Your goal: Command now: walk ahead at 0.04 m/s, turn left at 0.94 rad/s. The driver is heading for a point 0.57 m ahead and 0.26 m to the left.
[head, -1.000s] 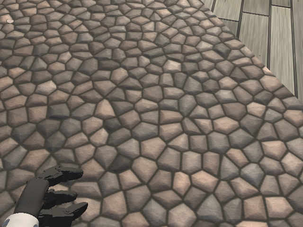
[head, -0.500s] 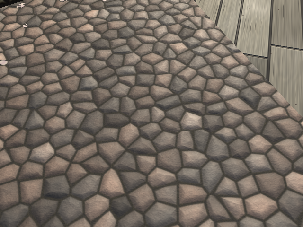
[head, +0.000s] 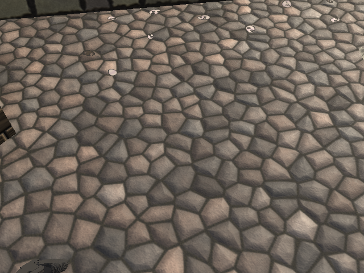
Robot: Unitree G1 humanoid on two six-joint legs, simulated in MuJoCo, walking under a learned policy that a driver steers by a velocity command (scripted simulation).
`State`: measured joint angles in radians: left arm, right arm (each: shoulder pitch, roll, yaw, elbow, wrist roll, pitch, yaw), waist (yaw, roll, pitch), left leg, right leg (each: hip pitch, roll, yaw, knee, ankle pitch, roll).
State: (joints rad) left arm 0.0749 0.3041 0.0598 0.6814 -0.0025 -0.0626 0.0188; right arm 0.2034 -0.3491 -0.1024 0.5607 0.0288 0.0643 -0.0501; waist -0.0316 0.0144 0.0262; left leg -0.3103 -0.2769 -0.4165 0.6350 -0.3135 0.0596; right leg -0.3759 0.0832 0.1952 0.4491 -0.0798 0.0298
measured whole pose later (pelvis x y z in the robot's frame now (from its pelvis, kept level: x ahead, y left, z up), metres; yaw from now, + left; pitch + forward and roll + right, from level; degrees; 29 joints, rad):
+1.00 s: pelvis +0.08 +0.03 +0.00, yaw +43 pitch +2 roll -1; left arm 0.25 0.27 0.06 0.74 -0.01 -0.06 -0.02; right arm 0.20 -0.27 -0.04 0.64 0.03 0.00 0.00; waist 0.02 0.04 -0.06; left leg -0.38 -0.07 -0.14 0.83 -0.49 0.05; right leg -0.26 0.03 -0.02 0.59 -0.39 -0.04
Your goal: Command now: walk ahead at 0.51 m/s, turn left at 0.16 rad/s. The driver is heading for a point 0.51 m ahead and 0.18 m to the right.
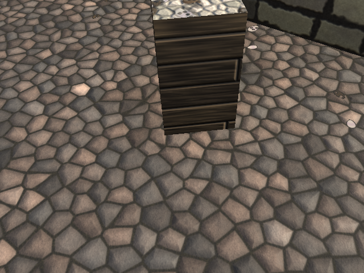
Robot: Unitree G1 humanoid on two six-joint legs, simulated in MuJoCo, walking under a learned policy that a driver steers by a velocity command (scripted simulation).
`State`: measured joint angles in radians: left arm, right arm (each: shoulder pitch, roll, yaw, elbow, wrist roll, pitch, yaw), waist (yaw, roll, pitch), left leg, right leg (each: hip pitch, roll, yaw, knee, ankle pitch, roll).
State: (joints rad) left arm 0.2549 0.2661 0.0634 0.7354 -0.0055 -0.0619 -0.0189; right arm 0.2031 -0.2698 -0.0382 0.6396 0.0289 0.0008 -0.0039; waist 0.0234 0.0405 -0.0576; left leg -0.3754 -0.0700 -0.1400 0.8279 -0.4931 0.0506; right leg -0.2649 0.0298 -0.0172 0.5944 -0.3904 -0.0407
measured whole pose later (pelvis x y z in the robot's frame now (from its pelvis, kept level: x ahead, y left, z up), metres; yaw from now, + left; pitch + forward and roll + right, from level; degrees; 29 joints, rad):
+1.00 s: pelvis +0.63 -0.07 +0.01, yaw -25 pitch +1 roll +0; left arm 0.16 0.27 0.03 0.74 0.01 -0.06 -0.03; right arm 0.16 -0.31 -0.03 0.74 0.00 -0.06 -0.04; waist 0.02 0.01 0.10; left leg -0.55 0.08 -0.07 1.24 -0.42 -0.07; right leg -0.35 0.13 -0.03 0.44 -0.11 -0.14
